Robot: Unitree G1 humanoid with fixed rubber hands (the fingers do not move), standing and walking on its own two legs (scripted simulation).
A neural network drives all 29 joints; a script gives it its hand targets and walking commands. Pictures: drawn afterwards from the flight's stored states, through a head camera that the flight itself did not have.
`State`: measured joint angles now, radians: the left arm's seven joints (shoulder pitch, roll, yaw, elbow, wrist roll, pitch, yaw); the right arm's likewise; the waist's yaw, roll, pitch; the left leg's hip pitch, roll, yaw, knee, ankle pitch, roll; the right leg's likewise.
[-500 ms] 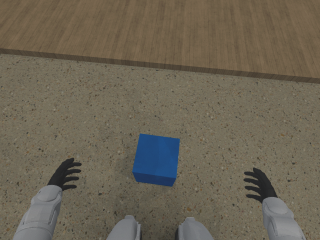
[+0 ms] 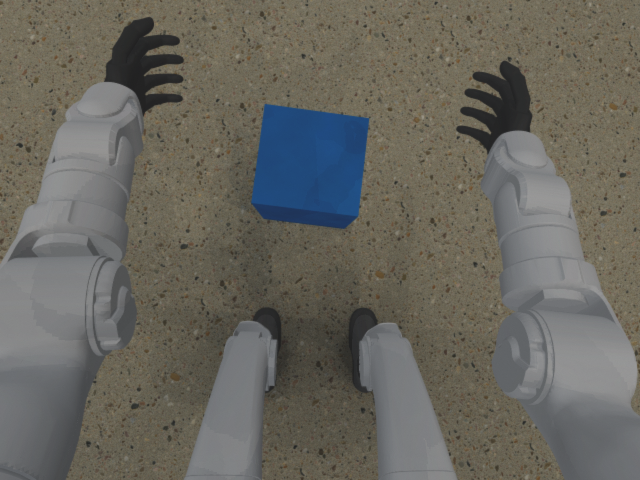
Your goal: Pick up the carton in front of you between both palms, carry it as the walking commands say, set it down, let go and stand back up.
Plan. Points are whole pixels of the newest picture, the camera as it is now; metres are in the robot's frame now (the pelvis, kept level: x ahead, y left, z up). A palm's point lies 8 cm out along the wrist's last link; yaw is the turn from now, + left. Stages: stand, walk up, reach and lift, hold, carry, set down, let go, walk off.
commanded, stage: reach and lift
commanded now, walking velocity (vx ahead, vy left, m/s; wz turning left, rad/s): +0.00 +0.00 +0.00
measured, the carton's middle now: (309, 174) +0.55 +0.01 -0.54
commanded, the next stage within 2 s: none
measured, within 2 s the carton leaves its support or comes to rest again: leaves its support in 1.98 s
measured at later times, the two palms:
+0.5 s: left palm (194, 110) +0.57 +0.19 -0.23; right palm (441, 142) +0.53 -0.18 -0.23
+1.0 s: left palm (223, 156) +0.56 +0.19 -0.44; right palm (402, 175) +0.53 -0.18 -0.44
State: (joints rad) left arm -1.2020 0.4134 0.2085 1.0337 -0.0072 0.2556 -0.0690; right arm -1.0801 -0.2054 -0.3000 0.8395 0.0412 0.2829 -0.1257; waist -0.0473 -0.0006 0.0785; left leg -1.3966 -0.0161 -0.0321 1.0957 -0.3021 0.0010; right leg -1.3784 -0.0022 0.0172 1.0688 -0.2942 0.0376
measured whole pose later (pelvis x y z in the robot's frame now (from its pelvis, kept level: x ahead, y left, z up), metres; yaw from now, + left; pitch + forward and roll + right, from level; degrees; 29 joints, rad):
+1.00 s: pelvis -0.03 +0.00 -0.27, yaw -3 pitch +40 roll -3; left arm -1.63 0.50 0.06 1.23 -0.15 0.12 0.02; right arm -1.52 -0.27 -0.24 1.08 0.15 0.13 -0.16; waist -0.03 -0.03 0.35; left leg -2.26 -0.05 -0.07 2.11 -0.55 -0.03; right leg -2.24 0.08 0.04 2.07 -0.53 0.09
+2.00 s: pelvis -0.01 +0.00 -0.29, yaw -2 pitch +37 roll -3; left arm -1.46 0.33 0.09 0.97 -0.08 0.27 0.11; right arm -1.39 -0.17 -0.30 0.87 0.10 0.25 -0.21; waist 0.00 -0.04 0.33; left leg -2.26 -0.05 -0.05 2.23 -0.63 -0.02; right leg -2.24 0.10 0.06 2.20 -0.60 0.10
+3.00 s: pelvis +0.02 -0.01 -0.05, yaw +2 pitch +34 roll -1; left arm -0.78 -0.02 0.37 0.69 0.20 0.37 0.04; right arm -0.74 0.09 -0.44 0.63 -0.18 0.36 -0.09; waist -0.01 -0.01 -0.22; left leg -1.51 -0.10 -0.13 1.40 -0.48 -0.05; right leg -1.49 0.10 0.12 1.39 -0.49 0.07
